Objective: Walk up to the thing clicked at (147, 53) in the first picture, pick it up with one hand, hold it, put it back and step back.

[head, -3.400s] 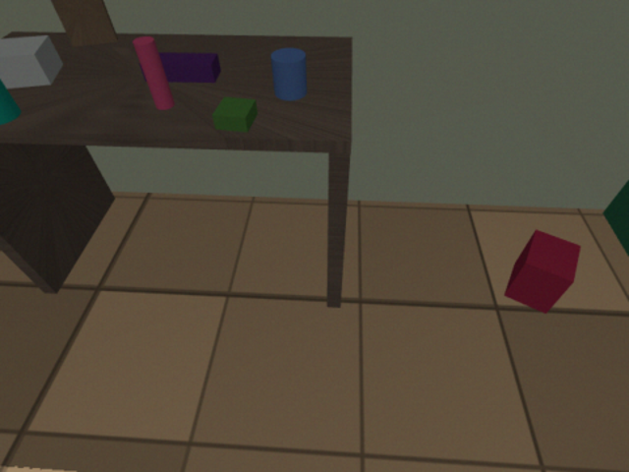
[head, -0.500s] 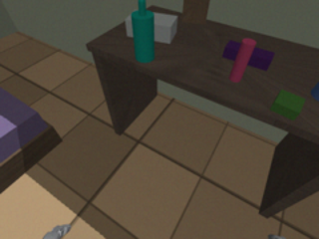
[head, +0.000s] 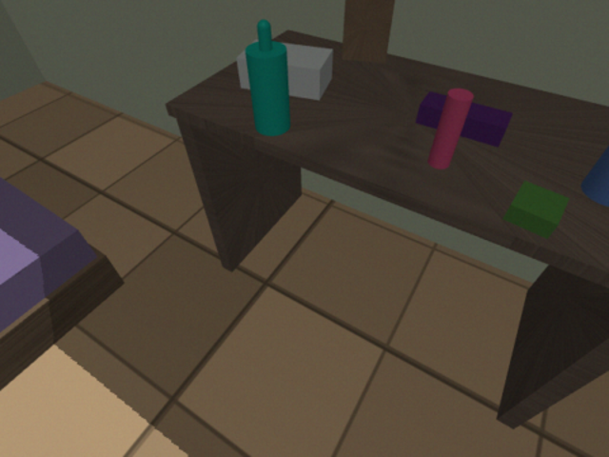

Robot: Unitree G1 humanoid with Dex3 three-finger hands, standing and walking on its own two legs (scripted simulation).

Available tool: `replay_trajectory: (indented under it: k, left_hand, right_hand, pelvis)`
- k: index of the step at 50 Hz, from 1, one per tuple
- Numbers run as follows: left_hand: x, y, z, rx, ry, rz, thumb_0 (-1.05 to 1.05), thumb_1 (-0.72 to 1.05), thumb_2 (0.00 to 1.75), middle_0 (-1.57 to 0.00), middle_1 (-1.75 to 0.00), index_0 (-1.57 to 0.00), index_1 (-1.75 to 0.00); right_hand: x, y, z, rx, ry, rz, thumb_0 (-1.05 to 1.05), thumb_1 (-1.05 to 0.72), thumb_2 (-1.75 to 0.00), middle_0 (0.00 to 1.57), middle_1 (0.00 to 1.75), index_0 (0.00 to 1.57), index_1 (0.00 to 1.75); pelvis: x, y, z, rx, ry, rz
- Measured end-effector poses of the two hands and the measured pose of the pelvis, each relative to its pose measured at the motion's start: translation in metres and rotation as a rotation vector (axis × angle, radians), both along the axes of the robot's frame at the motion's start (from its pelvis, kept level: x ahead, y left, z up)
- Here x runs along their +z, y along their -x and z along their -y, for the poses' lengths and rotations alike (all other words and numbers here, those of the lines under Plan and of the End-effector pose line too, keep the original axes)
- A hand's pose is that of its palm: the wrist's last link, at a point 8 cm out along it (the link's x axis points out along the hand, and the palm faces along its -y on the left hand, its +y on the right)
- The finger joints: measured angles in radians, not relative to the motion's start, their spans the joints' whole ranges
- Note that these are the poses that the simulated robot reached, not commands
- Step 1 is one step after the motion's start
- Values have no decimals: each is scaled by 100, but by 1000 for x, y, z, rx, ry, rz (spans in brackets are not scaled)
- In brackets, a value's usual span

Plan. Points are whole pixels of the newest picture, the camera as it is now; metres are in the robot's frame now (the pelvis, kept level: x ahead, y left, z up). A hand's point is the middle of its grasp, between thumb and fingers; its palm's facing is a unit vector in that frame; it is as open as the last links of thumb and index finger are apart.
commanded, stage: walk up
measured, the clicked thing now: (448, 131) +0.69 -0.24 +0.05
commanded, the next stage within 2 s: stand in 0.46 s
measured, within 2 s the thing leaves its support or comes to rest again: neither
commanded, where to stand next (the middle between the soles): +0.06 -0.01 m, yaw -1 degrees
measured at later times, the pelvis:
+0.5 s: pelvis +0.01 +0.00 +0.00, yaw -1 degrees
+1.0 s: pelvis +0.04 +0.00 +0.00, yaw +0 degrees
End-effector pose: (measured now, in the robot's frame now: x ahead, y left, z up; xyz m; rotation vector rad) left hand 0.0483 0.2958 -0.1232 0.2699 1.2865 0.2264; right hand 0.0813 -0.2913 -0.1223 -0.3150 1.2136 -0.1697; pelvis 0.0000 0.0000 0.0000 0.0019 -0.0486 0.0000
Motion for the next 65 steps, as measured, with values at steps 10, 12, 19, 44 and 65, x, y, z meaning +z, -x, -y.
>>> replay_trajectory:
  k: [10,12,19,44,65]
  left_hand:
    - [0,-10,1,-11,1,10,0,91,89,-20,-30,-21,-30]
    - [0,-14,1,-16,1,17,0,91,89,-20,-30,-21,-30]
    - [3,-28,1,-33,-1,46,0,91,89,-20,-30,-21,-30]
    - [7,-46,2,-48,-26,42,0,91,89,-20,-30,-21,-30]
    - [8,-71,7,-45,-27,64,0,91,89,-20,-30,-21,-30]
  right_hand:
    - [0,9,3,-24,8,-18,0,-91,-89,20,30,20,30]
    - [0,10,3,-27,10,-17,0,-91,-89,20,30,20,30]
    - [1,8,4,-35,12,0,0,-91,-89,20,30,20,30]
    - [-4,-8,4,-24,-6,-39,0,-91,-89,20,30,20,30]
    - [0,-43,10,-8,9,-3,0,-91,-89,20,30,20,30]
  pelvis:
    - [0,-2,0,-5,-1,-5]
    - [0,-3,-1,-7,-2,-5]
    - [0,-4,-1,-12,-4,-3]
    - [1,-28,2,6,-3,-22]
    - [1,-46,6,13,3,-30]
